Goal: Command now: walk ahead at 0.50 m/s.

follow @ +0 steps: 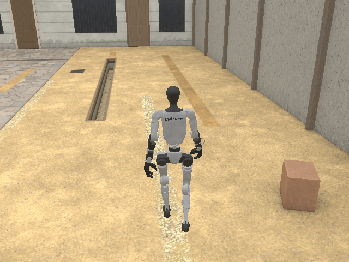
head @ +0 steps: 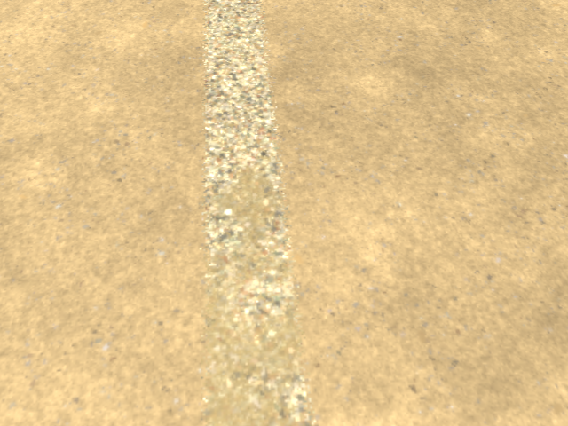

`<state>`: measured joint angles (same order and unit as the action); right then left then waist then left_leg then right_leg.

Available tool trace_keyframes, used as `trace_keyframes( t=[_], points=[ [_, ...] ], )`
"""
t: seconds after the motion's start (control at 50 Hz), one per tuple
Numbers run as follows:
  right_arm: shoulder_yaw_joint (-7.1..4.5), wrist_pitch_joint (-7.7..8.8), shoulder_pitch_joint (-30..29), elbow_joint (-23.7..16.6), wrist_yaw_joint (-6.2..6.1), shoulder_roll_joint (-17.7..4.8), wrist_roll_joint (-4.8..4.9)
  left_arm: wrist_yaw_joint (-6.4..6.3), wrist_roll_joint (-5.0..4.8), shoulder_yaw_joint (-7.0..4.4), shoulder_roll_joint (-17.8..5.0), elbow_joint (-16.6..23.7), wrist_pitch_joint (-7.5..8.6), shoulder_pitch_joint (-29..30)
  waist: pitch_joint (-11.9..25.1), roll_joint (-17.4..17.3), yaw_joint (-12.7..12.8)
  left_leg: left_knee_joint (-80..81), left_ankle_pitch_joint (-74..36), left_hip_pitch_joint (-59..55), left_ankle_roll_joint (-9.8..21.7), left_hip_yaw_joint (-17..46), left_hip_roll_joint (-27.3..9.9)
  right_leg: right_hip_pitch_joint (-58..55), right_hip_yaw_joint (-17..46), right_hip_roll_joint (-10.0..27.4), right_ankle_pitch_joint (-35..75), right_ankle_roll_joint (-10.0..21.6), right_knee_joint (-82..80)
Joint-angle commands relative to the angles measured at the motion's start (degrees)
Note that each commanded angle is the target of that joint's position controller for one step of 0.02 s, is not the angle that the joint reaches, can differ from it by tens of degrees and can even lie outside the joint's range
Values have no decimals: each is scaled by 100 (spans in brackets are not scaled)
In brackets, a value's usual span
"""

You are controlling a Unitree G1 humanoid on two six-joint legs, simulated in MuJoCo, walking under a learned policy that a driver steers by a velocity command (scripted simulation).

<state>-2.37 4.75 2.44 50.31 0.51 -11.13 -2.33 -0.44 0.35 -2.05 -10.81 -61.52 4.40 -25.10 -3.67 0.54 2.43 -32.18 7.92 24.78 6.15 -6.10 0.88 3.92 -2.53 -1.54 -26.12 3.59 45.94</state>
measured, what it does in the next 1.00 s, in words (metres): walks ahead: right foot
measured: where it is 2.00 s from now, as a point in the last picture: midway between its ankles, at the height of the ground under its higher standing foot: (339, 207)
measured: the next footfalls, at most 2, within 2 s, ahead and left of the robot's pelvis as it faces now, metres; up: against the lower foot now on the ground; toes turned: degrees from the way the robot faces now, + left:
right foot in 0.52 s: +0.44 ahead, -0.10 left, +0.00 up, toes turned -4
left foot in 1.06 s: +0.74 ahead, +0.09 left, +0.00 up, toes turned +1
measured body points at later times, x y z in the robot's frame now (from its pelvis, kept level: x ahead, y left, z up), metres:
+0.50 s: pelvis +0.27 -0.01 +0.00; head +0.30 -0.02 +0.45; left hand +0.47 +0.20 -0.11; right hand +0.17 -0.24 -0.14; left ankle +0.10 +0.07 -0.72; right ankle +0.40 -0.10 -0.72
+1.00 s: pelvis +0.53 -0.02 +0.01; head +0.56 -0.02 +0.46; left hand +0.45 +0.21 -0.13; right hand +0.71 -0.23 -0.10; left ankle +0.69 +0.10 -0.70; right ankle +0.40 -0.10 -0.72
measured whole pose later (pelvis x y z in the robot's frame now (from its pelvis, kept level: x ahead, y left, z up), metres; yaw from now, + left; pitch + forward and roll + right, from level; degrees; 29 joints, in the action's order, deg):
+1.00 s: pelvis +0.53 -0.02 +0.01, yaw -1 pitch +1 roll -2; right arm -2.0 2.3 1.4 50.3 1.6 -10.9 -1.4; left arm -0.5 1.2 -2.0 -9.7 -60.8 5.3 -26.7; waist -2.6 -1.9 4.3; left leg -34.8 3.6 32.2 2.3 -3.2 -3.9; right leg -5.5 -3.8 -4.5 -17.4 3.5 11.0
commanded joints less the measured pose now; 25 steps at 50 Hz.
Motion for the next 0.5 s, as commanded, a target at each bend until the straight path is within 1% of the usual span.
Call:
trace_keyframes(
  t=[0.02, 0.04, 0.06, 0.08, 0.1, 0.14, 0.16, 0.2, 0.24, 0.3, 0.36, 0.4, 0.44, 0.46, 0.48, 0.5],
  points=[
    [-326, -83, 1597, 290, -29, -1072, 148, 30, 5, -178, -731, 529, 77, 120, 918, -481, -594, 1758, 1038, -3258, 1131, 3394, -2188, 3361, 545, 232, 312, 204, 2976],
    [-232, -37, 1301, 262, -3, -724, 129, 51, 16, -162, -641, 589, 105, 396, 519, -207, -478, 1976, 499, -2558, 960, 2800, -1933, 3200, 544, 426, 700, 201, 2643],
    [-179, 8, 1229, 316, -17, -549, 126, 65, 74, -172, -554, 575, 60, 448, 293, -234, -310, 2099, 63, -2093, 751, 2308, -1669, 2945, 532, 563, 867, 173, 2321],
    [-119, 43, 1244, 406, -41, -374, 145, 99, 153, -156, -446, 553, -25, 333, 234, -336, -142, 2210, -227, -1744, 593, 1916, -1449, 2640, 514, 649, 957, 109, 2068],
    [-102, 88, 1384, 482, -52, -357, 144, 134, 175, -147, -344, 521, -95, 257, 260, -380, -87, 2256, -496, -1638, 568, 1735, -1383, 2482, 464, 643, 1001, 57, 1948],
    [-125, 160, 1676, 609, -66, -511, 176, 182, 197, -148, -299, 586, -184, 409, 200, -348, -29, 2364, -894, -1607, 605, 1479, -1302, 2625, 343, 675, 1153, -42, 1737],
    [-139, 173, 1767, 641, -68, -597, 179, 198, 200, -148, -315, 669, -216, 634, 123, -341, -39, 2456, -877, -1617, 617, 1387, -1278, 2819, 292, 725, 1329, -94, 1581],
    [-131, 166, 1974, 691, -67, -627, 179, 215, 189, -145, -368, 862, -247, 1182, -42, -334, -137, 2599, -904, -1724, 604, 1256, -1219, 3224, 199, 816, 1734, -195, 1157],
    [-104, 149, 2171, 734, -64, -590, 179, 225, 154, -127, -378, 1036, -243, 1675, -137, -334, -247, 2636, -1141, -1875, 554, 1109, -1134, 3425, 108, 830, 2093, -265, 594],
    [-84, 146, 2455, 808, -69, -597, 175, 229, 108, -63, -295, 1231, -219, 2258, -180, -373, -407, 2589, -1609, -2108, 470, 899, -1060, 3314, -69, 703, 2491, -277, -267],
    [-76, 132, 2760, 921, -100, -607, 146, 213, 94, -31, -303, 1389, -194, 2698, -222, -424, -554, 2454, -1990, -2605, 482, 823, -1150, 3304, -188, 567, 2570, -180, -812],
    [-81, 107, 2864, 984, -131, -630, 108, 205, 96, -35, -351, 1495, -160, 2891, -270, -444, -583, 2285, -2298, -2975, 514, 829, -1285, 3332, -201, 506, 2366, -67, -1054],
    [-101, 90, 2789, 1011, -165, -693, 80, 192, 93, -59, -410, 1535, -112, 2833, -247, -465, -471, 1979, -2966, -3212, 471, 780, -1391, 3073, -236, 394, 1987, 99, -1294],
    [-114, 86, 2676, 1003, -178, -740, 74, 169, 93, -87, -453, 1481, -83, 2597, -132, -499, -328, 1655, -3710, -3221, 404, 700, -1388, 2651, -301, 248, 1763, 205, -1424],
    [-132, 76, 2595, 1003, -182, -800, 70, 130, 99, -138, -534, 1330, -51, 2104, 123, -533, -115, 1081, -4435, -3205, 334, 635, -1348, 2017, -371, 55, 1597, 317, -1555],
    [-133, 51, 2477, 987, -170, -813, 99, 83, 129, -209, -627, 1019, 1, 1195, 575, -389, 279, 72, -4548, -2974, 225, 458, -1159, 946, -454, -102, 1852, 456, -1943]
  ],
)
Keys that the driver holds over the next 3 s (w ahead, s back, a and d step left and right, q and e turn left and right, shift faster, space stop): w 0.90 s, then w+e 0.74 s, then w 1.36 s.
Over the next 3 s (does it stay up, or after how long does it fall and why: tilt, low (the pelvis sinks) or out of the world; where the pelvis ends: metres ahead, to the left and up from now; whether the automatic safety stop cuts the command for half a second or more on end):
stays up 1.50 -0.40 0.03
